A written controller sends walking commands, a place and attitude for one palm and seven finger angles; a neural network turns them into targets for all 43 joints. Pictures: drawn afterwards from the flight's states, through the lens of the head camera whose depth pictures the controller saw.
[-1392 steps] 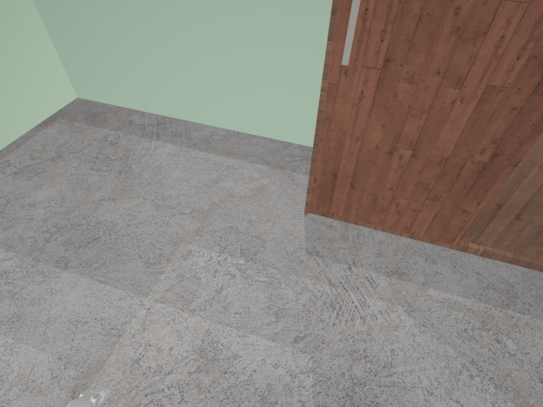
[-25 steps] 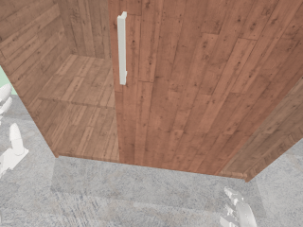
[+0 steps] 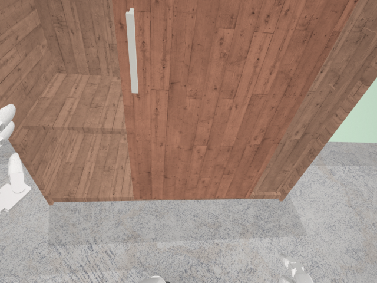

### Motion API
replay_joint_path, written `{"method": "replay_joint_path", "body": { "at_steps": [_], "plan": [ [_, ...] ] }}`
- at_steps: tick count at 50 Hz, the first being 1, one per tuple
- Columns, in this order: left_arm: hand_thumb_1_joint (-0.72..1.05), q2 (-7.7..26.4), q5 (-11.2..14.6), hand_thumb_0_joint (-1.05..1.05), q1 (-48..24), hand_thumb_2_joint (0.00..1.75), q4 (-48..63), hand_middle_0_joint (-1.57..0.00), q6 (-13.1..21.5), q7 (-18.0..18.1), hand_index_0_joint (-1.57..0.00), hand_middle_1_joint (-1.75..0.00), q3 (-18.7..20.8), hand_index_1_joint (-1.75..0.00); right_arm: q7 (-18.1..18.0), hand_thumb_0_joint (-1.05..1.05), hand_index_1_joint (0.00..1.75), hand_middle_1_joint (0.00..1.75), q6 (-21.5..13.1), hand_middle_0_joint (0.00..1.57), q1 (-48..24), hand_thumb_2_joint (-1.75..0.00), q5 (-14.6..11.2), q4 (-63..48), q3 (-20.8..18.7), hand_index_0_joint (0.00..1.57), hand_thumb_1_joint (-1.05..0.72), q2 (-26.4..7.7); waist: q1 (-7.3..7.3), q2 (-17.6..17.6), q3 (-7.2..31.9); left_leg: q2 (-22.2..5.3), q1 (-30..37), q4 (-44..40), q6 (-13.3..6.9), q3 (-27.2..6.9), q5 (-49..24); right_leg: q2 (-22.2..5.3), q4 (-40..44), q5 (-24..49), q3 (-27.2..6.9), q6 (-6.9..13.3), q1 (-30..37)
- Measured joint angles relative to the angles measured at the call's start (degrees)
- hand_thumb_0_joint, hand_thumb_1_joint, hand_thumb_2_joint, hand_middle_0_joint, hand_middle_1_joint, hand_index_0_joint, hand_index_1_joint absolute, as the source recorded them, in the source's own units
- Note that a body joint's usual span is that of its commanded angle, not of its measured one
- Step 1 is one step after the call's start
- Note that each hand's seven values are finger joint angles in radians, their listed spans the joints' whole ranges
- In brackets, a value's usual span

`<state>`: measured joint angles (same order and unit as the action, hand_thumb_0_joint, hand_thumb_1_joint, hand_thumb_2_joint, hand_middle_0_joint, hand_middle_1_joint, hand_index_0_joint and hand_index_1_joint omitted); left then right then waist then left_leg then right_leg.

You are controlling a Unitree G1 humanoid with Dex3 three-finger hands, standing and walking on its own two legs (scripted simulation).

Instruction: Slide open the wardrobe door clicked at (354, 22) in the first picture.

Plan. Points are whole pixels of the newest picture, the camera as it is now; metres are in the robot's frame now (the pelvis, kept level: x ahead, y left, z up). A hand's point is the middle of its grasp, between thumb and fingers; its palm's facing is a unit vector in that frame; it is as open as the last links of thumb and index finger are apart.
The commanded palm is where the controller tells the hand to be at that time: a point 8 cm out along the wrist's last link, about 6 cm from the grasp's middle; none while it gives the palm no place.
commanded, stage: stop stepping back and stand still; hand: left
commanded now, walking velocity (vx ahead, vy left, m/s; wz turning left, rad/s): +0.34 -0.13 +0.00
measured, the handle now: (133, 53) +0.67 +0.23 +0.17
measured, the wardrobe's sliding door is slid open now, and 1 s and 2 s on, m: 0.44 0.44 0.44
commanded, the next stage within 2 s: let the arm hang, fingers relaxed in 0.62 s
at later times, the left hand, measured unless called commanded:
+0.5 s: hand out of the picture +0.14 +0.38 +0.20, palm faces +0.57 -0.74 -0.35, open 7.5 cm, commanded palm +0.06 +0.39 +0.20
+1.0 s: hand out of the picture +0.04 +0.26 -0.16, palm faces +0.13 -0.98 -0.15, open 7.2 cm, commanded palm none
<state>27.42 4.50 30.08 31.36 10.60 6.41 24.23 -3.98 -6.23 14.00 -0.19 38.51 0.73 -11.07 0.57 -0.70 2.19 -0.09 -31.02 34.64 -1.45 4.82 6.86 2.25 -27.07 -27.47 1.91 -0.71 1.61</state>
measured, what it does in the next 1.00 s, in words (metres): steps on the spot: right foot, then left foot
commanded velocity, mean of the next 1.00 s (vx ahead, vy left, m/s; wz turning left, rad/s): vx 0.10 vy -0.06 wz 0.00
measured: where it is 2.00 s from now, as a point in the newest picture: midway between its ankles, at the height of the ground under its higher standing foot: outside the picture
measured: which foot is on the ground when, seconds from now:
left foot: down 0.00-0.14, up 0.16-0.38, down 0.40-1.00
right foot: down 0.00-0.04, up 0.06-0.14, down 0.16-0.40, up 0.42-0.70, down 0.72-1.00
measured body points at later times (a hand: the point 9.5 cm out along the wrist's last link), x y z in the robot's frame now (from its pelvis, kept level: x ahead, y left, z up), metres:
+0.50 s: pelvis -0.07 +0.08 +0.01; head -0.07 +0.11 +0.46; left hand +0.10 +0.42 +0.21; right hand +0.10 -0.14 -0.06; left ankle -0.07 +0.21 -0.71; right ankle -0.07 -0.05 -0.66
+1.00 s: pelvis -0.03 +0.08 +0.00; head +0.00 +0.11 +0.45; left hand +0.04 +0.31 -0.14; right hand +0.08 -0.17 -0.11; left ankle -0.02 +0.19 -0.71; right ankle -0.01 -0.03 -0.71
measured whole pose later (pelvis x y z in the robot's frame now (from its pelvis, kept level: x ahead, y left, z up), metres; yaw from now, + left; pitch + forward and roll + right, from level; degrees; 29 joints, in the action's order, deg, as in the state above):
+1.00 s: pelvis -0.03 +0.08 +0.00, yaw +7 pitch -1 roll +0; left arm 9.5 -0.8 16.0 -41.8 -4.1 0.9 1.6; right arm 0.2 1.8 12.8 2.2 47.2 0.0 -13.6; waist -2.0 -2.9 -4.4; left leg -2.4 -20.3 40.5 -0.8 4.4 18.4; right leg -3.6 -40.6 -21.5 8.4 0.1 -17.9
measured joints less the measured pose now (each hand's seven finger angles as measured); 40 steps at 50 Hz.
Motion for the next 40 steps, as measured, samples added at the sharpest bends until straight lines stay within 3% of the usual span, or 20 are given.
{"method": "replay_joint_path", "body": {
  "at_steps": [4, 5, 7, 8, 9, 11, 13, 15, 19, 20, 21, 23, 26, 31, 35, 36, 38, 40],
  "plan": [
    [0.88, -2.65, 0.34, 0.01, -4.81, 0.9, -3.69, -0.21, -2.68, 0.47, -0.21, -0.3, 0.08, -0.31, -1.05, 0.01, 0.3, 0.3, 0.85, 0.2, 1.88, -0.9, 0.08, 1.44, -0.14, 0.21, -0.9, -0.37, -2.24, -0.58, 1.27, 1.54, 1.47, 1.03, -1.91, 0.37, -3.0, -0.05, -10.61, -7.43, -0.75, 2.89, -2.71],
    [0.88, -3.23, 0.41, 0.01, -7.09, 0.9, -5.19, -0.21, -3.58, 0.46, -0.21, -0.3, -0.06, -0.31, -1.22, 0.01, 0.3, 0.3, 0.86, 0.2, 1.52, -0.9, 0.27, 1.54, -0.32, 0.21, -0.9, -0.32, -2.71, -0.31, 0.6, 1.96, 1.94, -0.58, -1.07, 0.05, -3.85, 0.95, -13.44, -8.72, -0.54, 3.46, -4.7],
    [0.88, -3.28, 0.72, 0.01, -10.65, 0.9, -7.28, -0.21, -4.88, 0.25, -0.21, -0.3, -0.27, -0.3, -0.87, 0.02, 0.3, 0.3, 0.47, 0.2, 1.07, -0.9, 0.81, 0.72, -0.79, 0.2, -0.9, -0.08, -3.59, 0.32, -1.35, 2.66, 2.43, -4.11, 3.97, -0.59, -3.55, 3.17, -13.71, -10.56, 1.8, 5.21, -7.26],
    [0.88, -2.29, 0.45, 0.02, -11.0, 0.9, -6.74, -0.21, -4.88, 0.22, -0.21, -0.3, -0.1, -0.3, -0.29, 0.02, 0.29, 0.3, 0.13, 0.2, 1.15, -0.9, 0.48, -0.31, -0.89, 0.2, -0.9, 0.0, -3.91, -0.22, -2.34, 3.34, 0.03, 0.1, 6.83, -0.02, 2.78, 3.33, -10.3, -9.88, 2.27, 7.31, -7.66],
    [0.88, -1.49, 0.21, 0.02, -9.83, 0.9, -5.03, -0.21, -4.24, 0.26, -0.21, -0.3, 0.24, -0.3, 0.49, 0.02, 0.29, 0.3, -0.25, 0.2, 1.25, -0.9, -0.36, -0.61, -0.84, 0.2, -0.9, -0.02, -3.55, -1.16, -2.93, 4.39, -4.16, 12.89, 7.51, -1.06, 9.38, 2.47, -10.1, -4.04, 2.06, 8.36, -9.14],
    [0.89, -1.65, 0.58, 0.02, -3.93, 0.9, 0.27, -0.21, -2.94, -0.31, -0.21, -0.3, 1.67, -0.3, 1.44, 0.01, 0.3, 0.3, 0.13, 0.2, 1.8, -0.9, -0.76, 0.33, -0.72, 0.21, -0.9, 0.22, -1.98, -3.14, -1.7, 5.26, -9.91, 37.73, 5.9, -3.87, 12.11, 0.83, -10.88, 2.63, 0.81, 6.73, -11.9],
    [0.88, -2.25, -0.07, 0.02, 2.32, 0.9, 3.32, -0.21, -0.64, -0.88, -0.21, -0.3, 2.67, -0.3, 1.72, 0.01, 0.3, 0.3, 1.01, 0.2, 3.37, -0.9, -0.07, 1.06, -0.63, 0.21, -0.9, 0.86, -0.95, -4.51, 1.26, 2.9, -9.21, 45.0, 4.19, -5.1, 10.21, 0.0, -7.94, 3.9, -0.34, 4.5, -12.75],
    [0.88, -2.92, -0.99, 0.01, 5.16, 0.9, 3.76, -0.21, 1.16, -0.51, -0.21, -0.3, 2.24, -0.3, 1.31, 0.02, 0.3, 0.3, 0.66, 0.2, 5.09, -0.9, 0.26, 1.15, -0.49, 0.21, -0.9, 0.82, 0.17, -4.92, 3.45, -0.76, -4.76, 37.42, 2.8, -5.05, 11.34, -1.16, -3.94, 6.17, -0.36, 3.47, -13.05],
    [0.88, -3.76, -2.85, 0.01, -0.2, 0.9, -0.53, -0.21, 2.35, 2.12, -0.21, -0.3, 0.25, -0.31, -1.08, 0.01, 0.3, 0.3, -2.22, 0.2, 5.97, -0.9, 0.96, 1.42, -0.95, 0.21, -0.9, -1.4, 1.66, -3.73, 2.75, -4.3, 10.5, 5.89, 0.3, -3.42, 14.83, -4.38, -6.16, 5.39, 0.51, 1.33, -14.6],
    [0.88, -4.08, -2.81, 0.01, -2.42, 0.9, -1.86, -0.21, 2.19, 2.88, -0.21, -0.3, 0.17, -0.31, -1.54, 0.01, 0.3, 0.3, -2.72, 0.2, 5.23, -0.9, 1.0, 1.1, -1.2, 0.21, -0.9, -2.22, 1.44, -2.95, 1.98, -4.19, 12.52, 1.68, 2.07, -3.62, 13.82, -4.99, -10.4, 3.65, 0.1, 1.42, -16.37],
    [0.88, -4.28, -2.91, 0.01, -5.02, 0.9, -3.76, -0.21, 1.77, 3.54, -0.21, -0.3, 0.31, -0.31, -1.84, 0.01, 0.3, 0.3, -2.66, 0.2, 3.6, -0.9, 0.94, 1.32, -1.44, 0.21, -0.9, -2.12, 1.23, -3.09, 0.56, -3.1, 12.38, 2.7, 3.02, -3.33, 13.61, -5.49, -16.2, 1.06, -1.32, 1.49, -18.54],
    [0.88, -4.05, -3.19, 0.01, -8.88, 0.9, -7.18, -0.21, 1.07, 3.87, -0.21, -0.3, 1.22, -0.3, -1.7, 0.02, 0.3, 0.3, -2.4, 0.2, 0.39, -0.9, 0.88, 1.63, -1.14, 0.21, -0.9, -0.62, 1.14, -3.32, -1.68, -2.26, 13.44, 3.35, 2.49, -2.26, 13.3, -4.58, -26.64, -0.88, -2.9, 1.43, -23.29],
    [0.89, -2.39, -2.81, 0.02, -9.73, 0.9, -6.85, -0.21, -0.05, 3.02, -0.21, -0.3, 2.37, -0.3, 0.23, 0.02, 0.3, 0.3, -2.88, 0.2, -1.64, -0.9, 0.81, 0.25, 0.25, 0.21, -0.9, 2.89, -0.79, -3.61, -3.01, -2.51, 15.72, -0.21, 1.76, -2.3, 11.16, -3.17, -31.63, 2.16, -0.63, 0.84, -28.7],
    [0.89, -2.58, -3.21, 0.02, -2.18, 0.9, -0.36, -0.2, 1.71, 1.41, -0.2, -0.3, 0.53, -0.3, 2.76, 0.01, 0.3, 0.3, -3.13, 0.2, -0.69, -0.9, 0.84, -3.3, 2.35, 0.21, -0.9, 5.2, -1.95, -2.09, -3.09, -4.24, 18.08, -4.93, 2.36, -2.26, 9.34, -2.63, -19.58, 9.95, 3.47, 0.39, -28.73],
    [0.89, -0.24, -3.35, 0.01, 3.73, 0.9, -0.19, -0.21, 2.21, 1.15, -0.21, -0.3, 0.93, -0.3, 1.96, 0.01, 0.3, 0.3, -1.43, 0.2, 0.8, -0.9, 0.91, -4.31, 2.58, 0.21, -0.9, 4.62, -1.18, -0.59, -2.02, -4.98, 17.26, -1.9, 3.12, -2.05, 12.25, -1.94, -7.12, 10.14, 4.15, 0.31, -20.72],
    [0.88, 0.54, -3.34, 0.01, 4.1, 0.9, -0.88, -0.21, 2.04, 1.38, -0.21, -0.3, 1.6, -0.3, 1.7, 0.01, 0.3, 0.3, -1.08, 0.21, 1.01, -0.9, 0.91, -4.15, 2.52, 0.21, -0.9, 4.34, -0.7, -0.83, -1.62, -4.8, 16.43, 0.01, 3.41, -1.86, 13.57, -1.9, -4.41, 11.26, 3.59, 1.13, -18.97],
    [0.89, -0.74, -5.28, 0.01, -0.9, 0.9, -10.35, -0.21, 1.4, -0.72, -0.21, -0.3, -2.48, -0.3, 3.2, 0.01, 0.3, 0.3, -0.21, 0.2, 0.08, -0.9, 0.42, -1.27, 0.79, 0.21, -0.9, 1.81, -0.22, 1.72, -0.86, -4.94, 12.09, 6.7, 2.98, -2.44, 17.75, -2.09, -7.0, 11.91, 4.8, 2.67, -20.81],
    [0.89, -4.23, -6.47, 0.0, -6.97, 0.9, -24.29, -0.2, -3.47, -3.29, -0.2, -0.3, -8.55, -0.3, 3.96, 0.01, 0.3, 0.3, 2.57, 0.2, -1.23, -0.9, 0.36, 1.74, -0.6, 0.21, -0.9, -1.22, -0.61, 3.97, -0.33, -3.76, 8.53, 12.02, 2.78, -2.54, 22.51, -3.71, -9.94, 9.41, 6.23, 2.81, -21.88]
  ]
}}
